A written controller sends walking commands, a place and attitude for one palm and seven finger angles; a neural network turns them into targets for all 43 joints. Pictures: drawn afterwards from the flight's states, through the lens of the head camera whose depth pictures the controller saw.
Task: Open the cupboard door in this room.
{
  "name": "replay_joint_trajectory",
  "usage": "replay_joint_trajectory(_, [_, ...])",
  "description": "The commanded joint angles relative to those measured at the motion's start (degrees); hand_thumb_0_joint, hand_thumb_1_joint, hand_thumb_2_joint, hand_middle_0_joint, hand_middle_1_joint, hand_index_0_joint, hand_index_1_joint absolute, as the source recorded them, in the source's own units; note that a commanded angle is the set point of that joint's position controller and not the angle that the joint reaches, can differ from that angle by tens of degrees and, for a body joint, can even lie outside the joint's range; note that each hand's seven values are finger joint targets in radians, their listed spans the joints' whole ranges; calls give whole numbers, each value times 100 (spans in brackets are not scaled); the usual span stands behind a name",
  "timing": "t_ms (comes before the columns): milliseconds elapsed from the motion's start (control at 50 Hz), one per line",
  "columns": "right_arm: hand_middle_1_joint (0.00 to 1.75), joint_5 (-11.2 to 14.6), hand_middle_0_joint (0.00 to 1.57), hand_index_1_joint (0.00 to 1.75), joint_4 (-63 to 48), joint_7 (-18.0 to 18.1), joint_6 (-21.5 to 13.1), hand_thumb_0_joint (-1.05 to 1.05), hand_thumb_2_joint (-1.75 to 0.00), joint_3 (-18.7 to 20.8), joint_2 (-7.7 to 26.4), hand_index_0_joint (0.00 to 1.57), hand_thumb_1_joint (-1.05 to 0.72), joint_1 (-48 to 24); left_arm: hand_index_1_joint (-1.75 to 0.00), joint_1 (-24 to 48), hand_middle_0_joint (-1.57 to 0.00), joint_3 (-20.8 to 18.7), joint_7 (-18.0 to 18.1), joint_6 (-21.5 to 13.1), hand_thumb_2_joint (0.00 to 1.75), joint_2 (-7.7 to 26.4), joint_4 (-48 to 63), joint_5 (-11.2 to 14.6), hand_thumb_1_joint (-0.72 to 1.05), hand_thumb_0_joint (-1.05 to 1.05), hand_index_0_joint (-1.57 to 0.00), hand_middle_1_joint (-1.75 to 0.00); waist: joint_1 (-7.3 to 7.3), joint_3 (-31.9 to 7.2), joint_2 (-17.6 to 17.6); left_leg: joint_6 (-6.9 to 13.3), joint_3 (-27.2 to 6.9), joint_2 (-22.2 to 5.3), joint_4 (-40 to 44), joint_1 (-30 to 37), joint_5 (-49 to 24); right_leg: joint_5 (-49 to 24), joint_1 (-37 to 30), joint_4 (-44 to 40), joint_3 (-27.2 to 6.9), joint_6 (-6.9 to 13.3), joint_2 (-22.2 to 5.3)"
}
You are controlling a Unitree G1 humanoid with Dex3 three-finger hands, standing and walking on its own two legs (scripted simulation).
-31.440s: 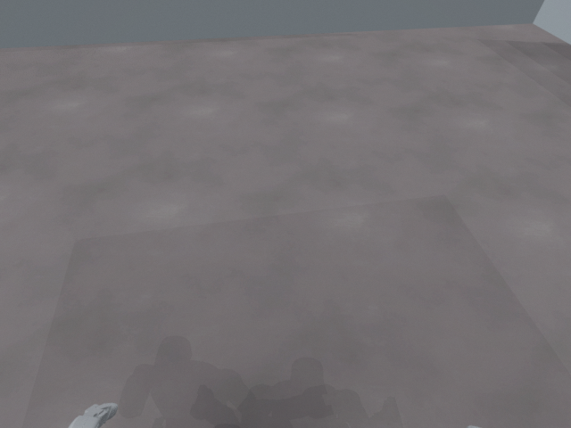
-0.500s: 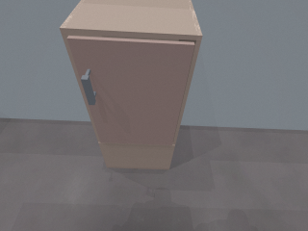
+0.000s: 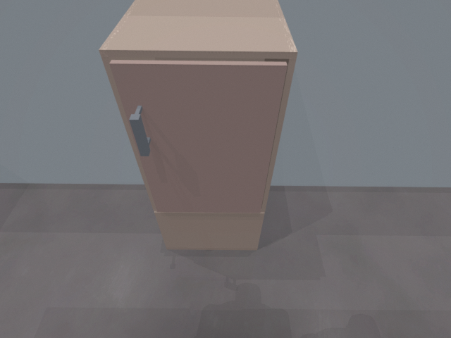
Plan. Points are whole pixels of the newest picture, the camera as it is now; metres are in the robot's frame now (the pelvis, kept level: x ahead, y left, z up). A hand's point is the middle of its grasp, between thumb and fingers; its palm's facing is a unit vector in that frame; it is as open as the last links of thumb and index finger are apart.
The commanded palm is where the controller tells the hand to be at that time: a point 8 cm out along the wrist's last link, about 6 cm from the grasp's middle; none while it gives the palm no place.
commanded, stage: look again from close up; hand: left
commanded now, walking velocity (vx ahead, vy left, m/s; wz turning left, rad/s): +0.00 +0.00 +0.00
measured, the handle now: (142, 131) +0.59 +0.25 +0.02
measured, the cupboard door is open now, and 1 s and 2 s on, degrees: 0 0 0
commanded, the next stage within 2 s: raise the hand with hooked fingers in 0.30 s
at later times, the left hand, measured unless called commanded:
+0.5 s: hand out of the picture +0.09 +0.22 -0.12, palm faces +0.21 -0.95 -0.22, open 7.3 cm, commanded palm +0.11 +0.25 -0.06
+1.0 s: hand (101, 322) +0.16 +0.22 -0.03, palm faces +0.18 -0.98 -0.09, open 9.7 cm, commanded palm +0.15 +0.27 -0.03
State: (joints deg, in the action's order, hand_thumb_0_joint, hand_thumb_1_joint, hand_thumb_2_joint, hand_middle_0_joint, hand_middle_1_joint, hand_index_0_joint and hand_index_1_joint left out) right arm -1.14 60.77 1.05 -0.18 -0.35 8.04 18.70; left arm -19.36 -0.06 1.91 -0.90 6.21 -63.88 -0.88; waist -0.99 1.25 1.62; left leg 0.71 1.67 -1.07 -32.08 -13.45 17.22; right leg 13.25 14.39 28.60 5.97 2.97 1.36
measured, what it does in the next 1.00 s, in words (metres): lowers itself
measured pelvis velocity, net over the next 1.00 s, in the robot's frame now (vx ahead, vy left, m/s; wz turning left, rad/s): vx -0.01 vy -0.01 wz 0.04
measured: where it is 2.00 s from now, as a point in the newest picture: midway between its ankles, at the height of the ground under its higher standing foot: outside the picture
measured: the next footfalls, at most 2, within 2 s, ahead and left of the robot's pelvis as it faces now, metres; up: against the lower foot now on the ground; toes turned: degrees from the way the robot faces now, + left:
none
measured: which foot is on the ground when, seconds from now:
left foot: down 0.00-1.00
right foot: down 0.00-1.00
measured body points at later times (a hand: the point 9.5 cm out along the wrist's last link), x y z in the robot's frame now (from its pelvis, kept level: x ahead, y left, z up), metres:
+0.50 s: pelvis +0.01 +0.02 +0.00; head +0.02 +0.02 +0.45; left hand +0.08 +0.27 -0.10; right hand +0.03 -0.21 -0.14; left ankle +0.00 +0.11 -0.73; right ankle +0.03 -0.09 -0.73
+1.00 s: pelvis -0.01 -0.01 -0.09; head +0.05 +0.01 +0.35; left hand +0.14 +0.27 -0.02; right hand +0.24 -0.22 -0.14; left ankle +0.00 +0.11 -0.73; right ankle +0.03 -0.09 -0.73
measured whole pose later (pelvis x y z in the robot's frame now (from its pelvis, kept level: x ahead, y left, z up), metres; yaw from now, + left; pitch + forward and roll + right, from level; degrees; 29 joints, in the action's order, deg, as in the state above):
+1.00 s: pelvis -0.01 -0.01 -0.09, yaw +2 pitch +14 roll -2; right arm 0.2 29.2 1.5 -13.7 0.4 13.6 6.9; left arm -27.5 -14.6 -17.2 -33.3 12.5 2.0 17.6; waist 4.0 -6.7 -0.3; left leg -0.4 -2.8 -1.4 -70.0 -51.4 32.5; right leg 29.2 50.8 66.0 10.5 4.7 -0.6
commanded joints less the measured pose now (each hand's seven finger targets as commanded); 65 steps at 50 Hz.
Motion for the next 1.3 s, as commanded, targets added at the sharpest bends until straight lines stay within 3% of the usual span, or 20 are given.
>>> replay_joint_trajectory(0, [30,-20,20,30,-231,36,-148,0,-90,26,367,20,-90,357,-30,-117,-20,-92,21,-108,90,591,335,22,90,0,-20,-30,101,492,389,220,-749,-505,1254,-697,146,514,-12,-541,-805,50,-609])
replay_joint_trajectory(80, [30,1,20,30,-208,68,-207,0,-90,9,460,20,-90,390,-30,-189,-20,-55,-3,-100,90,545,274,30,90,0,-20,-30,164,419,-176,248,-752,-512,1411,-716,-47,-3,-393,-460,-736,-13,-640])
replay_joint_trajectory(360, [30,14,20,30,67,92,-251,0,-90,-17,488,20,-90,360,-30,-81,-20,-59,11,-66,90,598,267,27,90,0,-20,-30,150,314,-29,237,-633,-494,1459,-241,-819,-482,-460,-417,-702,-77,-718])
replay_joint_trajectory(380, [30,114,20,30,-307,39,-228,0,-90,48,740,20,-90,-332,-30,-573,-20,-29,249,-114,90,848,30,-24,90,0,-20,-30,413,475,-999,68,-323,-585,365,-440,-1197,-2073,-249,-497,-906,-171,-950])
replay_joint_trajectory(400, [30,344,20,30,-2366,258,-1101,0,-90,222,1753,20,-90,-300,-32,4011,-20,-957,220,-1397,89,2325,9017,1132,88,0,-20,-32,-511,-2586,352,50,-364,82,902,1073,-1412,-1292,-625,-101,-578,-139,-332])
replay_joint_trajectory(420, [30,309,20,30,-2031,444,-1653,0,-90,-12,1203,20,-90,-830,-33,1375,-20,-754,412,-1061,88,1832,7546,684,85,0,-20,-33,102,-2190,1083,-89,-255,-126,1082,1176,-1782,-283,-385,223,-374,1,-159])
replay_joint_trajectory(440, [30,327,20,30,-1655,453,-1839,0,-90,94,1211,20,-90,-726,-34,1163,-21,-408,681,-790,87,1214,6876,836,83,0,-21,-34,-66,-1567,1101,-258,-258,-89,1138,576,-1015,229,37,302,-181,-50,-129])
replay_joint_trajectory(460, [30,376,20,30,-1556,366,-1837,0,-90,98,964,20,-90,-574,-36,-482,-21,247,653,-291,86,-38,5702,874,81,0,-21,-36,-89,-775,663,-232,-488,-135,1240,87,-502,334,456,287,-66,-97,-176])
replay_joint_trajectory(480, [30,421,20,30,-2048,344,-1901,0,-90,127,1194,20,-90,-678,-37,310,-21,253,538,-456,85,58,6821,1120,78,0,-21,-37,-112,-129,521,-197,-643,-81,1127,-362,-181,229,500,244,-32,-126,-217])
replay_joint_trajectory(520, [30,262,20,30,-2309,329,-2053,0,-90,261,1356,20,-90,-701,-40,248,-21,-115,383,-1015,83,454,6667,936,74,0,-21,-40,-252,48,-230,-118,-649,43,550,-836,102,475,999,230,-8,-135,-175])
replay_joint_trajectory(580, [30,168,20,30,-2818,103,-2018,0,-90,457,1286,20,-90,-809,-45,-1530,-22,-360,-328,-1928,80,8,5289,1126,67,0,-22,-45,211,-41,-1869,-113,-446,137,-422,-1784,-120,919,1708,913,140,-133,-80])
replay_joint_trajectory(620, [30,119,20,30,-3161,-75,-1954,0,-90,594,1273,20,-90,-987,-48,-2321,-22,-726,-1019,-2751,78,125,5369,1401,62,0,-22,-48,487,-513,-1933,-176,-225,251,-1012,-2299,-269,596,1731,1438,42,-98,-81])
replay_joint_trajectory(640, [30,134,20,30,-3313,-199,-1871,0,-90,673,1332,20,-90,-1017,-50,-2556,-22,-1147,-1405,-3058,77,478,5172,1484,60,0,-22,-50,627,-695,-1304,-261,-152,327,-1233,-2334,-508,203,1616,1722,-41,-10,-95])
replay_joint_trajectory(700, [30,130,20,30,-3814,-309,-1704,0,-90,683,1323,20,-90,-1318,-54,-2251,-23,-1557,-2036,-3558,74,1035,5747,1460,53,0,-23,-54,718,-1272,1,-217,36,380,-1841,-2789,-862,-512,1794,2501,-208,49,-161])
replay_joint_trajectory(800, [30,142,20,30,-4249,-129,-1467,0,-90,608,1186,20,-90,-1067,-62,-651,-24,-1819,-1745,-3391,69,1346,7687,1755,41,0,-24,-62,414,-2022,716,-41,-108,281,-2321,-2935,-362,21,2175,2621,-646,-31,-114])
replay_joint_trajectory(900, [30,142,20,30,-3855,93,-1567,0,-90,488,1213,20,-90,-703,-69,377,-24,-1298,-1799,-3935,64,1238,8656,1790,29,0,-24,-69,-270,-2145,530,95,-340,100,-2947,-3019,-112,465,2794,2519,-855,-101,-73])
replay_joint_trajectory(960, [30,240,20,30,-3626,194,-1683,0,-90,388,1365,20,-90,-723,-74,653,-25,-1190,-2400,-3626,61,1469,7902,1875,22,0,-25,-74,-494,-1975,220,142,-401,62,-3166,-3408,192,799,2806,2358,-958,-163,-85])
replay_joint_trajectory(1080, [30,469,20,30,-3965,340,-1491,0,-90,294,1377,20,-90,-1007,-82,-126,-26,-2455,-2920,-1731,55,2344,6677,2370,8,0,-26,-82,258,-2434,-297,118,-290,207,-2632,-3632,80,981,1198,1679,-1364,-368,-416])
replay_joint_trajectory(1140, [30,404,20,30,-4019,317,-1442,0,-90,261,1156,20,-90,-1063,-87,-329,-26,-3057,-2447,-1596,52,2400,6889,2603,1,0,-26,-87,505,-2669,-573,35,-379,170,-2462,-3546,-254,122,621,1743,-1376,-452,-486])
replay_joint_trajectory(1280, [30,321,20,30,-3616,204,-1608,0,-90,346,1283,20,-90,-655,-98,345,-27,-2281,-1984,-2743,45,1829,6620,2129,-15,0,-27,-98,-7,-1544,-119,60,-290,146,-2087,-3271,81,1106,1962,1723,-858,-281,-248])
